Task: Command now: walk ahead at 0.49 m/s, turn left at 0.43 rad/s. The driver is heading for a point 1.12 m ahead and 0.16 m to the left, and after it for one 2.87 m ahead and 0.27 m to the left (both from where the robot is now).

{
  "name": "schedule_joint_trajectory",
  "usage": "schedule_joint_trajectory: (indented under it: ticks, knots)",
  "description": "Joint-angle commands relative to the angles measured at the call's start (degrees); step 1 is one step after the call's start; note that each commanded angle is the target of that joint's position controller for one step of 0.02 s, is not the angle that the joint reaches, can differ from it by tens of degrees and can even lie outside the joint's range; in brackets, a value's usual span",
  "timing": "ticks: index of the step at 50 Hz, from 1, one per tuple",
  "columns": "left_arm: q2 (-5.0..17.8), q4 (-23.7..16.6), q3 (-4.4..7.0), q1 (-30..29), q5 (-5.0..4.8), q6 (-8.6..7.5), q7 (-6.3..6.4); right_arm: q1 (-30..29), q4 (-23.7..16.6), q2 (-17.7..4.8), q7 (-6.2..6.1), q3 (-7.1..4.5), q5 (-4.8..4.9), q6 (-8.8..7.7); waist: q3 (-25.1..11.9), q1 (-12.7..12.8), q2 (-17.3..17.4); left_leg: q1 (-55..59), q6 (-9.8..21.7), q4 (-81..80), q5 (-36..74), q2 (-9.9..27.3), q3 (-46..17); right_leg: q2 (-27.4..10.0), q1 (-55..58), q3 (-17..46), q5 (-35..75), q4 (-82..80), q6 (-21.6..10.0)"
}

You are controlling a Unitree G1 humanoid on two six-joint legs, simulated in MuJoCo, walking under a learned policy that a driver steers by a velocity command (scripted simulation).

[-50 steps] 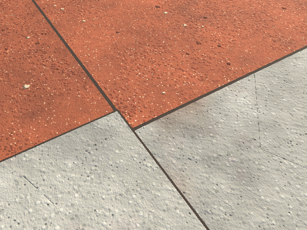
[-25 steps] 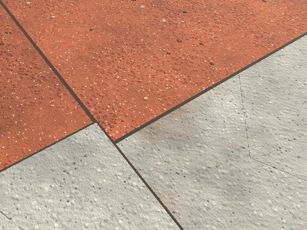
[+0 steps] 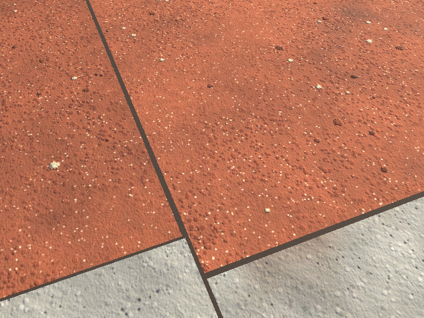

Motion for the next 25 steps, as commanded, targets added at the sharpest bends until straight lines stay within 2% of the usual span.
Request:
schedule_joint_trajectory:
  ticks: [1, 3, 4, 5, 6, 7, 8, 9, 10, 11, 12, 13, 14, 15, 16, 18, 20, 21, 23, 25]
  knots:
    - [9.3, -2.6, 1.62, -0.2, -0.62, -0.06, 0.67, -7.4, -5.5, -1.1, 1.38, 0.68, 0.04, -0.79, 6.0, 0.8, -2.1, 0.7, 0.4, -5.9, 1.7, -0.6, 2.7, -17.5, -2.7, 3.0, 14.7, -4.6, -7.3]
    - [10.0, -2.2, 1.93, 1.5, -0.88, 1.17, 0.67, -9.8, -7.6, -1.5, 2.30, 0.77, 0.14, -0.82, 6.4, 1.2, -2.1, -1.7, 1.5, -8.0, -3.5, -1.4, 4.0, -19.3, 3.5, 2.3, 18.5, -1.2, -6.8]
    - [10.4, -2.4, 2.13, 1.4, -0.98, 1.81, 0.73, -10.1, -8.6, -2.1, 2.80, 0.63, 0.22, -0.83, 6.1, 0.7, -2.7, -1.2, 2.3, -8.7, -6.8, -2.2, 5.1, -19.9, 5.5, 1.6, 23.4, 1.3, -6.2]
    - [11.2, -3.0, 2.36, 0.5, -0.92, 2.33, 0.85, -9.2, -9.2, -3.0, 3.19, 0.28, 0.30, -0.76, 4.9, -0.4, -4.0, 1.6, 3.3, -9.0, -10.0, -3.7, 6.8, -20.2, 6.4, 0.6, 32.6, 4.9, -5.5]
    - [12.1, -3.7, 2.64, -0.3, -0.78, 2.86, 1.05, -6.5, -9.3, -4.4, 3.40, -0.40, 0.35, -0.58, 2.3, -2.3, -5.6, 6.7, 4.4, -8.6, -13.0, -6.0, 8.8, -20.1, 6.6, -0.6, 43.7, 10.3, -4.8]
    - [12.4, -4.4, 2.73, -1.2, -0.56, 3.52, 1.31, 0.0, -8.1, -6.5, 3.48, -1.66, 0.58, -0.42, -1.6, -6.0, -6.3, 15.3, 6.0, -9.8, -13.5, -8.8, 10.3, -19.2, 5.3, -1.9, 51.7, 19.7, -3.7]
    - [11.6, -5.4, 2.32, -1.5, -0.39, 3.83, 1.62, 10.0, -5.7, -10.6, 2.87, -3.83, 0.77, -0.22, -7.0, -10.7, -4.9, 30.4, 8.6, -12.4, -11.0, -9.9, 8.0, -16.8, -1.8, -3.0, 48.7, 33.3, -1.5]
    - [7.1, -8.1, 0.76, 2.1, 0.59, 2.77, 1.19, 17.8, -4.7, -18.0, 1.64, -6.13, 0.24, 0.41, -15.0, -10.6, 5.9, 53.6, 16.8, -12.7, -14.5, 4.0, -16.0, -11.1, -24.2, -3.5, 24.9, 56.1, 2.1]
    - [3.7, -9.7, -0.69, 2.2, 0.36, 0.05, 0.04, 16.4, -6.0, -17.5, 1.74, -5.30, 0.38, 0.13, -21.4, -7.6, 11.2, 64.8, 24.1, -24.1, -20.0, 13.1, -44.6, -0.2, -40.9, 8.3, -18.8, 69.1, 3.4]
    - [9.2, -11.6, 0.82, -4.8, -2.07, -2.14, -0.87, 16.3, -6.2, -12.7, 1.73, -3.82, -0.24, 0.00, -17.9, -10.1, 7.2, 63.8, 20.3, -26.4, -18.6, 11.2, -38.9, -3.8, -47.4, 15.0, -17.1, 70.6, 1.5]
    - [9.4, -12.6, 0.78, -7.5, -2.95, -3.16, -1.07, 13.1, -6.8, -10.2, 1.43, -3.24, -0.33, -0.25, -11.5, -9.0, 4.3, 56.6, 18.0, -26.1, -13.8, 9.1, -29.9, -6.4, -48.3, 14.5, -12.5, 67.6, 0.3]
    - [8.8, -12.3, 0.88, -7.9, -2.07, -3.23, -0.72, 9.2, -7.8, -8.6, 1.41, -2.79, -0.33, -0.30, -7.3, -6.4, -1.2, 47.8, 16.4, -26.6, -8.4, 6.7, -23.3, -8.8, -45.7, 14.0, -9.4, 62.1, 0.4]
    - [9.6, -11.8, 1.59, -7.5, -1.01, -2.56, -0.32, 6.0, -8.9, -7.1, 1.29, -2.26, -0.68, -0.36, -5.0, -4.2, -1.9, 40.3, 15.2, -27.7, -3.4, 5.0, -18.8, -10.6, -40.9, 13.9, -7.4, 57.2, 0.9]
    - [9.1, -12.0, 1.81, -6.8, -0.65, -1.54, -0.29, 4.5, -9.7, -6.7, 1.13, -2.06, -1.02, -0.34, -4.0, -2.6, -1.5, 35.2, 15.0, -29.1, -1.4, 3.6, -17.1, -11.1, -37.1, 13.9, -6.6, 54.5, 1.7]
    - [8.2, -12.1, 1.83, -6.1, -0.31, -0.71, -0.28, 4.2, -10.2, -7.3, 0.96, -2.17, -0.98, -0.48, -3.6, -1.9, -1.7, 32.2, 15.3, -30.0, 0.7, 2.7, -15.6, -10.6, -35.2, 13.0, -5.5, 51.8, 2.7]
    - [6.6, -13.1, 1.68, -7.6, 0.35, 0.27, 0.04, 5.6, -9.9, -9.5, 0.31, -2.79, -0.56, -0.66, -2.0, -1.6, -0.9, 28.0, 15.1, -31.2, 3.2, 0.2, -10.7, -9.1, -34.0, 11.0, 0.9, 43.8, 4.7]
    - [6.1, -14.4, 1.56, -11.5, 0.63, 0.16, -0.09, 8.2, -9.2, -9.4, -0.71, -2.75, -0.59, -0.82, -1.6, -3.1, 0.3, 28.4, 13.8, -30.7, 3.6, -0.4, -8.8, -8.8, -34.8, 11.9, 10.9, 36.9, 5.5]
    - [5.5, -15.0, 1.31, -13.1, 0.55, -0.10, -0.34, 9.2, -8.6, -8.9, -1.14, -2.56, -0.24, -0.65, -1.3, -3.7, 0.8, 28.5, 12.7, -30.2, 0.8, -1.3, -7.5, -8.7, -34.3, 12.1, 15.7, 31.7, 5.5]
    - [4.6, -15.9, 0.82, -16.4, 0.43, -0.55, -1.01, 10.2, -8.2, -8.4, -1.40, -2.27, -0.27, -0.61, -0.4, -5.4, 2.1, 26.3, 10.7, -29.5, -5.6, -2.3, -6.3, -7.4, -30.7, 11.4, 24.9, 23.7, 4.8]
    - [5.2, -16.8, 0.86, -18.4, 0.10, -0.64, -1.67, 11.5, -7.3, -8.5, -1.40, -2.24, -0.26, -0.80, 0.7, -6.3, 2.4, 25.9, 10.3, -27.7, -10.9, -1.0, -7.9, -7.2, -29.8, 12.1, 28.7, 21.2, 3.9]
